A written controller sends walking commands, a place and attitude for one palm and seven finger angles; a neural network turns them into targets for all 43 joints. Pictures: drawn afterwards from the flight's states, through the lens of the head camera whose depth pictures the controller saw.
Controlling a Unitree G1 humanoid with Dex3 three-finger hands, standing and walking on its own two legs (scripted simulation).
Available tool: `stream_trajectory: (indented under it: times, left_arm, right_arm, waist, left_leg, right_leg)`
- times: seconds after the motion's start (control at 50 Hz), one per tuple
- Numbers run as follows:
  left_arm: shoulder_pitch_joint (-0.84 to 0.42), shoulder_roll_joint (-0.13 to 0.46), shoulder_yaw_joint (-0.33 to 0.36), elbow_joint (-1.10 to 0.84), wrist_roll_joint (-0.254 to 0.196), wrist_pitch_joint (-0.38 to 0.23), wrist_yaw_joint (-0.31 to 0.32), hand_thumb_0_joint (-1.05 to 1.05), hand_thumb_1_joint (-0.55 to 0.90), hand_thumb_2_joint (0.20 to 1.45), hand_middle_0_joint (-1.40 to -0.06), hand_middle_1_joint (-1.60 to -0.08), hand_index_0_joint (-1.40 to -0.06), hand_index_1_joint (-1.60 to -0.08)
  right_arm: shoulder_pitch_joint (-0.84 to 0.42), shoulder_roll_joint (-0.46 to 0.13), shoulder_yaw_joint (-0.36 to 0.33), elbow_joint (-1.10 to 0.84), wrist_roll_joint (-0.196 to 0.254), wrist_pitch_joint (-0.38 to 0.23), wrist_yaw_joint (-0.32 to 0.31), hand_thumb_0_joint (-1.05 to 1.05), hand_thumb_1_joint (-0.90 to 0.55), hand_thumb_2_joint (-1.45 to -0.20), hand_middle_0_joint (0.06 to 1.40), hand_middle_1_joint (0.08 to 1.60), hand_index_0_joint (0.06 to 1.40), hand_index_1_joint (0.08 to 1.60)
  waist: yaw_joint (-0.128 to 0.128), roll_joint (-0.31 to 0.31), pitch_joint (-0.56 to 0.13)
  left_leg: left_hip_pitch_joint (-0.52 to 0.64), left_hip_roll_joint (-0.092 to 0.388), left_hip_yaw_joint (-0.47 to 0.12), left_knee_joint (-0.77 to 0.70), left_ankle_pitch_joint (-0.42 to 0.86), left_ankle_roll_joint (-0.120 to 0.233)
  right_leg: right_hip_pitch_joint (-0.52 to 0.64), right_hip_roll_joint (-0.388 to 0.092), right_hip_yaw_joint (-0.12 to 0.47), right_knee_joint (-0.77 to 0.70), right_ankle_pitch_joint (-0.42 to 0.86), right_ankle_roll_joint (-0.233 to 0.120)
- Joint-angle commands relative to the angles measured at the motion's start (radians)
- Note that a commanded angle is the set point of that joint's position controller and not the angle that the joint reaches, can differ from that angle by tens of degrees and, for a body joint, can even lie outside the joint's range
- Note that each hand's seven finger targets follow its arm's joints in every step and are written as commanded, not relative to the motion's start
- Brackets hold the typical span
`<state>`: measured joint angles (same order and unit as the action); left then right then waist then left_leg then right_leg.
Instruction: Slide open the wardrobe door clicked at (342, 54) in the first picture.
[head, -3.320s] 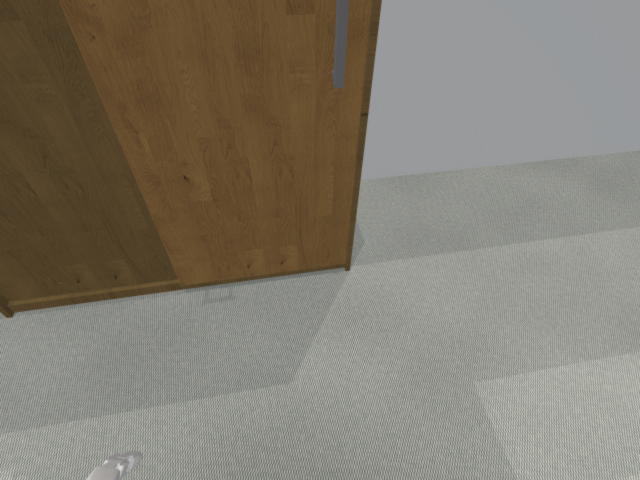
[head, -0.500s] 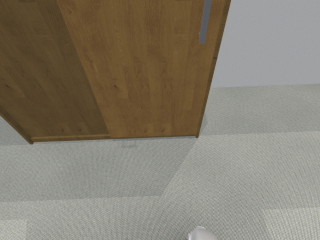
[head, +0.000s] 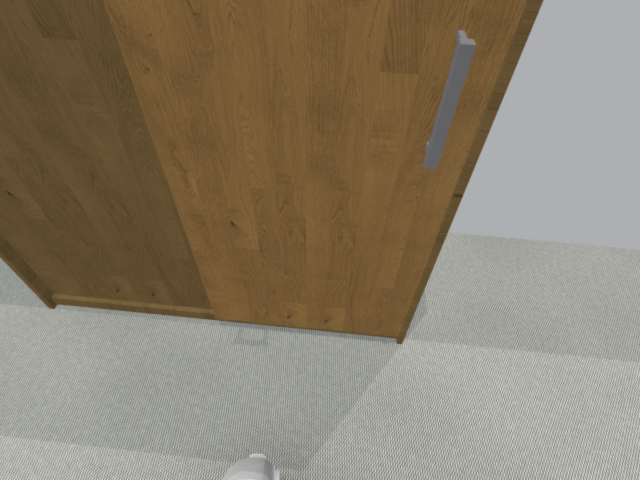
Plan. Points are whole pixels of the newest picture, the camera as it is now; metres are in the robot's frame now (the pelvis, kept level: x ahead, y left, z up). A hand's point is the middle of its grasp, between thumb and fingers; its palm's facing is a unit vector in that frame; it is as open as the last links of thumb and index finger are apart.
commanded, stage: take the last steps up to it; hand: right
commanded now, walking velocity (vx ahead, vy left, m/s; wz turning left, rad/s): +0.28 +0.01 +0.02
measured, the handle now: (444, 104) +0.66 -0.13 +0.15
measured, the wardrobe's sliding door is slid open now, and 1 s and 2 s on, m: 0.00 0.00 0.00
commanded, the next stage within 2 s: come to a stop and stand still in 0.26 s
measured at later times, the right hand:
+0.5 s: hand out of the picture +0.15 -0.19 -0.20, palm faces +0.11 +0.98 -0.15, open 7.3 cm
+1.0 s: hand out of the picture +0.15 -0.19 -0.17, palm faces +0.04 +0.97 -0.25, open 7.4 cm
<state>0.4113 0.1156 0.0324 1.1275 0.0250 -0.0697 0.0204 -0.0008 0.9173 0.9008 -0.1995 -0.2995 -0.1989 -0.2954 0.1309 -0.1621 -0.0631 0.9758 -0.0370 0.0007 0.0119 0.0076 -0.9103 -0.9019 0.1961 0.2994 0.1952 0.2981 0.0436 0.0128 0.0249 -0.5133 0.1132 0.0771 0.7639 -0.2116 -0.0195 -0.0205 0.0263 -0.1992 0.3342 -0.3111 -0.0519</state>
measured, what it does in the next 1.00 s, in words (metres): walks ahead: left foot, then right foot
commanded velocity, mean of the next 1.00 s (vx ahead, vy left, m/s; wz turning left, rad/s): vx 0.01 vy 0.03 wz -0.01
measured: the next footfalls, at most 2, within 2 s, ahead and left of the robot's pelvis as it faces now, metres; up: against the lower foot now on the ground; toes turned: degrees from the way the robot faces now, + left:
left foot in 0.10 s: +0.17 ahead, +0.13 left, +0.00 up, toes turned +8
right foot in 0.46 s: +0.28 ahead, -0.11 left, +0.00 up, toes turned -9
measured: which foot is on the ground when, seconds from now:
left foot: up 0.00-0.08, down 0.10-0.50, up 0.52-0.98, down 1.00-1.00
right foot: down 0.00-0.12, up 0.14-0.44, down 0.46-1.00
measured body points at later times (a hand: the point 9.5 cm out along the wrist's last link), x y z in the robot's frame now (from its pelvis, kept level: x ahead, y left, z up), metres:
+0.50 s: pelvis +0.18 -0.02 -0.01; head +0.19 -0.05 +0.44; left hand +0.27 +0.22 -0.14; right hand +0.14 -0.24 -0.18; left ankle +0.13 +0.13 -0.74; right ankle +0.24 -0.11 -0.74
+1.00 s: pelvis +0.12 +0.01 -0.01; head +0.10 +0.01 +0.44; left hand +0.15 +0.25 -0.16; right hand +0.15 -0.24 -0.15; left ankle +0.08 +0.13 -0.74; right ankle +0.24 -0.11 -0.73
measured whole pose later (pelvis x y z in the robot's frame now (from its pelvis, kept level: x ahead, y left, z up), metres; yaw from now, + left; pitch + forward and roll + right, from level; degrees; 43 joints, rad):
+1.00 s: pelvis +0.12 +0.01 -0.01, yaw +1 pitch -1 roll +0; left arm 0.23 0.18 0.07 1.04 0.03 0.05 0.02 0.00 0.91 0.90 -0.20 -0.30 -0.20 -0.30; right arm 0.30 -0.20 -0.07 1.00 -0.03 0.04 -0.02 0.01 -0.91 -0.90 0.20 0.30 0.20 0.30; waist 0.01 0.00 -0.02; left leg -0.15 0.04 0.06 0.49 -0.42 0.01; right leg -0.38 -0.06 -0.15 0.46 -0.15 -0.01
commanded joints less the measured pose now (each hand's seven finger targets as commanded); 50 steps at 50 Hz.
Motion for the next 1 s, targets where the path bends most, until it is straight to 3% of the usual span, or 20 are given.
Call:
stream_trajectory:
  times: [0.0,0.04,0.06,0.08,0.1,0.16,0.24,0.38,0.42,0.46,0.5,0.56,0.64,0.72,0.82,0.88,0.92,0.94,0.96,0.98]
  left_arm:
    - [0.09,0.153,0.032,-0.011,0.008,-0.007,0.007,0.0,0.9,0.9,-0.2,-0.3,-0.2,-0.3]
    - [0.072,0.157,0.03,-0.008,-0.001,-0.004,0.006,0.0,0.9,0.9,-0.2,-0.3,-0.2,-0.3]
    - [0.064,0.139,0.029,-0.014,-0.012,-0.007,-0.002,0.0,0.9,0.9,-0.2,-0.3,-0.2,-0.3]
    - [0.083,0.08,0.017,-0.048,-0.02,-0.015,-0.01,0.0,0.9,0.9,-0.2,-0.3,-0.2,-0.3]
    - [0.028,0.112,0.02,-0.072,-0.018,-0.007,-0.007,0.0,0.9,0.9,-0.2,-0.3,-0.2,-0.3]
    - [-0.072,0.077,0.029,-0.073,-0.01,0.015,-0.013,0.0,0.9,0.9,-0.2,-0.3,-0.2,-0.3]
    - [0.003,0.022,0.022,-0.057,0.001,0.054,-0.019,0.0,0.9,0.9,-0.2,-0.3,-0.2,-0.3]
    - [-0.115,0.041,0.005,-0.093,-0.008,0.033,-0.024,0.0,0.9,0.9,-0.2,-0.3,-0.2,-0.3]
    - [-0.065,0.09,0.006,-0.073,-0.009,0.026,-0.013,0.0,0.9,0.9,-0.2,-0.3,-0.2,-0.3]
    - [-0.033,0.214,0.021,-0.077,-0.017,0.023,0.004,0.0,0.9,0.9,-0.2,-0.3,-0.2,-0.3]
    - [-0.074,0.222,0.023,-0.079,-0.02,0.043,0.031,0.0,0.9,0.9,-0.2,-0.3,-0.2,-0.3]
    - [-0.128,0.22,0.033,-0.107,-0.011,0.063,0.045,0.0,0.9,0.9,-0.2,-0.3,-0.2,-0.3]
    - [-0.177,0.216,0.047,-0.142,-0.012,0.068,0.045,0.0,0.9,0.9,-0.2,-0.3,-0.2,-0.3]
    - [-0.21,0.193,0.056,-0.167,-0.009,0.066,0.037,0.0,0.9,0.9,-0.2,-0.3,-0.2,-0.3]
    - [-0.224,0.217,0.068,-0.168,0.005,0.084,0.015,0.0,0.9,0.9,-0.2,-0.3,-0.2,-0.3]
    - [-0.209,0.234,0.074,-0.16,0.018,0.092,0.005,0.0,0.9,0.9,-0.2,-0.3,-0.2,-0.3]
    - [-0.23,0.238,0.075,-0.154,0.017,0.102,0.001,0.0,0.9,0.9,-0.2,-0.3,-0.2,-0.3]
    - [-0.217,0.2,0.067,-0.149,0.011,0.11,-0.003,0.0,0.9,0.9,-0.2,-0.3,-0.2,-0.3]
    - [-0.191,0.106,0.049,-0.147,-0.012,0.119,-0.006,0.0,0.9,0.9,-0.2,-0.3,-0.2,-0.3]
    - [-0.206,0.073,0.046,-0.17,-0.004,0.124,-0.008,0.0,0.9,0.9,-0.2,-0.3,-0.2,-0.3]
  right_arm:
    - [-0.046,-0.025,-0.004,-0.071,0.006,-0.034,0.004,0.0,-0.9,-0.9,0.2,0.3,0.2,0.3]
    - [0.118,-0.049,-0.013,-0.018,0.005,-0.046,0.001,0.0,-0.9,-0.9,0.2,0.3,0.2,0.3]
    - [0.253,-0.111,-0.027,0.028,0.0,-0.06,-0.008,0.0,-0.9,-0.9,0.2,0.3,0.2,0.3]
    - [0.391,-0.215,-0.057,0.062,-0.001,-0.07,-0.022,0.0,-0.9,-0.9,0.2,0.3,0.2,0.3]
    - [0.43,-0.25,-0.058,0.076,0.02,-0.068,-0.023,0.0,-0.9,-0.9,0.2,0.3,0.2,0.3]
    - [0.222,-0.137,-0.03,0.04,0.023,-0.069,-0.033,0.0,-0.9,-0.9,0.2,0.3,0.2,0.3]
    - [0.171,-0.054,-0.006,0.036,0.007,-0.078,-0.036,0.0,-0.9,-0.9,0.2,0.3,0.2,0.3]
    - [0.201,-0.11,-0.002,0.072,0.011,-0.064,-0.038,0.0,-0.9,-0.9,0.2,0.3,0.2,0.3]
    - [0.2,-0.097,0.01,0.08,0.018,-0.046,-0.048,0.0,-0.9,-0.9,0.2,0.3,0.2,0.3]
    - [0.286,-0.058,0.025,0.088,0.032,-0.023,-0.057,0.0,-0.9,-0.9,0.2,0.3,0.2,0.3]
    - [0.29,-0.077,0.021,0.092,0.028,0.006,-0.068,0.0,-0.9,-0.9,0.2,0.3,0.2,0.3]
    - [0.241,-0.106,-0.001,0.077,0.014,0.026,-0.063,0.0,-0.9,-0.9,0.2,0.3,0.2,0.3]
    - [0.247,-0.101,-0.028,0.046,0.013,0.055,-0.052,0.0,-0.9,-0.9,0.2,0.3,0.2,0.3]
    - [0.237,-0.092,-0.039,0.01,0.01,0.069,-0.041,0.0,-0.9,-0.9,0.2,0.3,0.2,0.3]
    - [0.22,-0.083,-0.03,-0.004,0.008,0.077,-0.026,0.0,-0.9,-0.9,0.2,0.3,0.2,0.3]
    - [0.262,-0.062,-0.016,0.014,0.013,0.061,-0.025,0.0,-0.9,-0.9,0.2,0.3,0.2,0.3]
    - [0.407,-0.05,-0.013,0.068,0.019,0.051,-0.029,0.0,-0.9,-0.9,0.2,0.3,0.2,0.3]
    - [0.472,-0.068,-0.015,0.094,0.012,0.046,-0.033,0.0,-0.9,-0.9,0.2,0.3,0.2,0.3]
    - [0.445,-0.125,-0.01,0.081,-0.004,0.023,-0.04,0.0,-0.9,-0.9,0.2,0.3,0.2,0.3]
    - [0.304,-0.181,-0.004,0.035,-0.002,0.028,-0.047,0.0,-0.9,-0.9,0.2,0.3,0.2,0.3]
  waist:
    - [0.0,-0.074,0.084]
    - [-0.078,-0.038,-0.005]
    - [-0.134,0.045,-0.093]
    - [-0.166,0.269,-0.216]
    - [-0.171,0.222,-0.205]
    - [-0.096,0.006,-0.012]
    - [-0.011,0.099,0.035]
    - [-0.044,0.103,-0.008]
    - [-0.023,0.048,-0.052]
    - [-0.034,-0.209,-0.166]
    - [-0.029,-0.302,-0.108]
    - [-0.024,-0.174,-0.017]
    - [-0.04,-0.1,-0.114]
    - [-0.043,-0.146,-0.129]
    - [-0.033,-0.241,-0.065]
    - [-0.036,-0.253,-0.048]
    - [-0.097,-0.206,-0.048]
    - [-0.119,-0.101,-0.026]
    - [-0.1,0.148,0.032]
    - [-0.07,0.292,0.152]
  left_leg:
    - [0.032,-0.037,0.041,-0.158,-0.047,0.027]
    - [0.293,-0.092,0.08,-0.273,0.035,0.05]
    - [0.537,-0.006,-0.034,-0.294,0.07,0.098]
    - [0.791,0.275,-0.401,-0.363,0.178,0.199]
    - [0.773,0.36,-0.517,-0.442,0.258,0.269]
    - [0.448,0.273,-0.306,-0.512,0.146,0.216]
    - [0.237,0.176,-0.068,-0.548,0.235,0.161]
    - [0.342,0.122,-0.033,-0.424,0.417,0.144]
    - [0.306,0.06,0.003,-0.297,0.369,0.078]
    - [0.226,-0.033,0.03,-0.181,-0.099,-0.009]
    - [0.193,-0.057,-0.031,0.078,-0.408,-0.03]
    - [0.102,-0.057,-0.098,0.299,-0.359,-0.014]
    - [0.037,-0.089,-0.133,0.492,-0.223,-0.037]
    - [0.047,-0.083,-0.125,0.464,-0.153,-0.047]
    - [0.147,-0.072,-0.041,0.18,-0.218,-0.02]
    - [0.299,-0.106,0.029,-0.057,-0.296,0.013]
    - [0.498,-0.137,0.067,-0.287,-0.204,0.031]
    - [0.579,-0.12,0.055,-0.418,-0.159,0.034]
    - [0.455,0.089,-0.215,-0.659,-0.438,0.086]
    - [0.201,0.262,-0.443,-0.779,-0.658,0.134]
  right_leg:
    - [-0.01,-0.314,0.191,-0.049,0.431,-0.109]
    - [-0.058,-0.256,0.128,0.151,0.563,-0.062]
    - [-0.208,-0.206,0.085,0.366,0.502,-0.021]
    - [-0.473,-0.074,0.01,0.66,0.034,0.034]
    - [-0.566,-0.044,0.104,0.862,-0.269,0.035]
    - [-0.574,-0.155,0.191,0.906,-0.08,0.04]
    - [-0.448,-0.166,0.14,0.701,-0.003,0.077]
    - [-0.314,-0.1,0.094,0.282,0.101,0.084]
    - [-0.123,-0.114,0.118,0.11,0.411,0.085]
    - [0.064,-0.368,0.309,0.139,1.068,-0.031]
    - [-0.005,-0.432,0.346,0.056,1.268,-0.118]
    - [-0.092,-0.416,0.298,0.06,1.126,-0.136]
    - [-0.084,-0.385,0.241,0.036,0.873,-0.115]
    - [-0.147,-0.357,0.23,-0.022,0.514,-0.103]
    - [-0.27,-0.329,0.294,-0.173,-0.161,-0.071]
    - [-0.324,-0.309,0.318,-0.233,-0.292,-0.041]
    - [-0.419,-0.257,0.259,-0.214,-0.355,0.013]
    - [-0.499,-0.189,0.194,-0.124,-0.365,0.053]
    - [-0.534,-0.086,0.111,0.171,-0.269,0.097]
    - [-0.575,-0.042,0.123,0.389,-0.18,0.106]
